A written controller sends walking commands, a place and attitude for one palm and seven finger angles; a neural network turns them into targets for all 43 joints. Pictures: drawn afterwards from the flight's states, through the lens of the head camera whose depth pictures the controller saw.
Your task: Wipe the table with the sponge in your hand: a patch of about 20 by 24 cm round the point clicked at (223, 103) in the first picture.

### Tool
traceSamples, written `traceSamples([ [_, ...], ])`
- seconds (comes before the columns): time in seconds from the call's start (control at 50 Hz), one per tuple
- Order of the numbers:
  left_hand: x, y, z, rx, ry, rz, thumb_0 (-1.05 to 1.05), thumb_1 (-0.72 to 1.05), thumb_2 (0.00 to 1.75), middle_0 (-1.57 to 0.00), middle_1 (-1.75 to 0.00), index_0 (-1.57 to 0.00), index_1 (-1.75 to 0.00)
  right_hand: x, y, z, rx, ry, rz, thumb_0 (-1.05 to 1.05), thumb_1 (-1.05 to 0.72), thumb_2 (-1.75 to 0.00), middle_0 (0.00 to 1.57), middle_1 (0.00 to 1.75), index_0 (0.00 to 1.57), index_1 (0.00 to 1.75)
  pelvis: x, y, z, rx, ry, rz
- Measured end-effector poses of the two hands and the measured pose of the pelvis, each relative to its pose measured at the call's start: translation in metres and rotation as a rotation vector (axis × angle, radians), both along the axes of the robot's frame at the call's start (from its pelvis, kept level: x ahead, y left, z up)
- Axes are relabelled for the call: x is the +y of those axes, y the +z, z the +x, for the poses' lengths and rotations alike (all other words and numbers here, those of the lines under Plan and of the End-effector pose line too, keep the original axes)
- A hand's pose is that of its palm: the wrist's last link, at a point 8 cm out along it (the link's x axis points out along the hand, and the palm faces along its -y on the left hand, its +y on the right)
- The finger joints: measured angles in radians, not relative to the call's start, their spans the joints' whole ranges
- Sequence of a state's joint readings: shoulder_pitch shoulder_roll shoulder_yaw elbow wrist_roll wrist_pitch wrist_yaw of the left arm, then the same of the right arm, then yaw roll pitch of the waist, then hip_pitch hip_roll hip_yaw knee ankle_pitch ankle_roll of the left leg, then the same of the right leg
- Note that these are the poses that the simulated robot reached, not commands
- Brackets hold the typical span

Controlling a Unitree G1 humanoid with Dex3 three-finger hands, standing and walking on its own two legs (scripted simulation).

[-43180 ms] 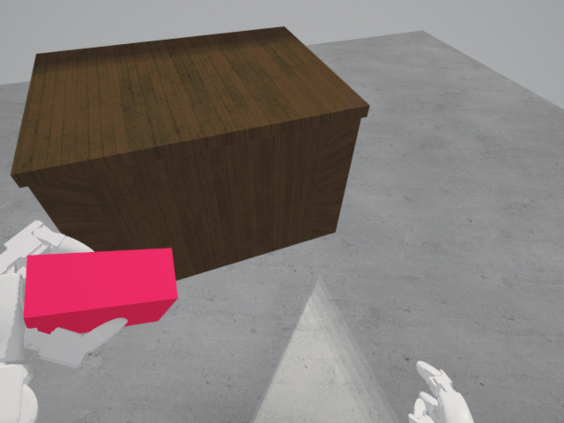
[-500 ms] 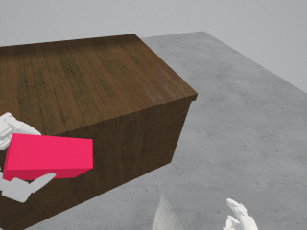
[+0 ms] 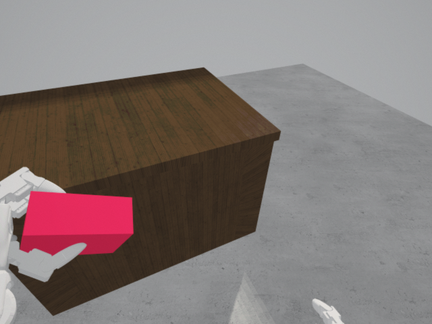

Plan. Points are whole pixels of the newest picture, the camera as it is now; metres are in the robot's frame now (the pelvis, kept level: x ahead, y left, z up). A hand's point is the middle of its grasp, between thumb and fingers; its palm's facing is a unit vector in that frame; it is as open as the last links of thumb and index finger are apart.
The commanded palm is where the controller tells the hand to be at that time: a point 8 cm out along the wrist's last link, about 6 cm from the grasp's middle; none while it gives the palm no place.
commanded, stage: stop stepping back and stand still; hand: left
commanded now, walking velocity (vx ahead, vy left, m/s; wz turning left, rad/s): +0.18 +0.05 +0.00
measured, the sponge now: (93, 226) +0.23 +0.20 +0.14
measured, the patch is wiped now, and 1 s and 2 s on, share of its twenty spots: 1.00 1.00 1.00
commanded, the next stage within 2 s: stand and wait in 0.62 s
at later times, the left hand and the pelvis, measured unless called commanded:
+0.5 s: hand (59, 254) +0.16 +0.21 +0.18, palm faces +0.43 -0.83 -0.35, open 10.1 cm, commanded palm +0.11 +0.26 +0.20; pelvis -0.03 -0.03 +0.01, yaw +3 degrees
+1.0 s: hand (47, 242) +0.18 +0.24 +0.18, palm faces +0.42 -0.84 -0.35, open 10.1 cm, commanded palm +0.13 +0.28 +0.20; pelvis -0.02 -0.01 +0.02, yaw +2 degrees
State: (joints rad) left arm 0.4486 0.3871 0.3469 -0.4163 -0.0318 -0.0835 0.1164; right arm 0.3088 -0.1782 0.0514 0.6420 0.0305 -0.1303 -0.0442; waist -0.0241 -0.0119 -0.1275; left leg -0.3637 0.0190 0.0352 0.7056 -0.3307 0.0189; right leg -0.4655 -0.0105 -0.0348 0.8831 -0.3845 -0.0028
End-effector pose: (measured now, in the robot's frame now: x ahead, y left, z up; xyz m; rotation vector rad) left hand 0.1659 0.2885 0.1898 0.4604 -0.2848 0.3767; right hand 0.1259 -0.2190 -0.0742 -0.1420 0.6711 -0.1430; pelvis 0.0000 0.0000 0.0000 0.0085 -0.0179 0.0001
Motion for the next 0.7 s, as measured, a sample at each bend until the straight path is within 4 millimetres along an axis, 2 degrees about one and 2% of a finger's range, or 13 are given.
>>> traceSamples([
  [0.1, -0.018, -0.003, -0.015, -0.012, -0.008, -0.018, -0.01, -0.54, 1.07, -0.73, -1.37, -0.76, -1.34, -0.020, -0.017, -0.014, 0.091, 0.037, -0.027, 0.01, -0.91, -0.90, 0.20, 0.30, 0.21, 0.30, -0.012, -0.006, -0.015, -0.018, 0.041, -0.055],
  [0.2, -0.029, -0.002, -0.032, -0.014, -0.042, -0.050, -0.01, -0.54, 1.07, -0.73, -1.37, -0.76, -1.34, -0.039, 0.001, -0.022, 0.113, -0.004, -0.073, 0.02, -0.91, -0.90, 0.20, 0.30, 0.21, 0.30, -0.017, 0.003, -0.022, 0.013, 0.033, -0.025],
  [0.28, -0.026, 0.000, -0.036, -0.021, -0.034, 0.005, -0.01, -0.54, 1.07, -0.73, -1.37, -0.76, -1.34, -0.049, 0.008, -0.017, 0.027, -0.033, -0.114, 0.02, -0.91, -0.90, 0.20, 0.30, 0.20, 0.30, -0.016, -0.005, -0.031, 0.010, 0.028, -0.006],
  [0.38, -0.027, 0.007, -0.036, 0.022, 0.030, 0.044, -0.01, -0.54, 1.07, -0.73, -1.37, -0.76, -1.34, -0.047, 0.007, -0.013, -0.036, -0.025, -0.048, 0.01, -0.91, -0.90, 0.20, 0.30, 0.20, 0.30, -0.025, 0.001, -0.030, -0.013, 0.025, 0.024],
  [0.46, -0.037, 0.003, -0.043, 0.027, 0.036, -0.006, -0.01, -0.54, 1.07, -0.73, -1.37, -0.76, -1.34, -0.046, -0.001, -0.011, 0.021, 0.033, -0.039, 0.01, -0.91, -0.90, 0.20, 0.30, 0.20, 0.30, -0.032, 0.003, -0.032, -0.029, 0.058, -0.016],
  [0.56, -0.046, 0.004, -0.054, 0.033, 0.026, -0.058, -0.01, -0.54, 1.07, -0.73, -1.37, -0.76, -1.34, -0.044, 0.010, -0.011, 0.063, 0.054, -0.052, 0.01, -0.91, -0.90, 0.20, 0.30, 0.20, 0.30, -0.034, 0.015, -0.033, -0.010, 0.058, 0.005],
  [0.7, -0.034, 0.005, -0.054, 0.056, 0.074, -0.026, -0.01, -0.54, 1.07, -0.73, -1.37, -0.76, -1.34, -0.037, 0.017, 0.004, -0.001, 0.050, -0.058, 0.01, -0.91, -0.90, 0.20, 0.30, 0.20, 0.30, -0.030, 0.015, -0.033, -0.011, 0.052, -0.007],
])
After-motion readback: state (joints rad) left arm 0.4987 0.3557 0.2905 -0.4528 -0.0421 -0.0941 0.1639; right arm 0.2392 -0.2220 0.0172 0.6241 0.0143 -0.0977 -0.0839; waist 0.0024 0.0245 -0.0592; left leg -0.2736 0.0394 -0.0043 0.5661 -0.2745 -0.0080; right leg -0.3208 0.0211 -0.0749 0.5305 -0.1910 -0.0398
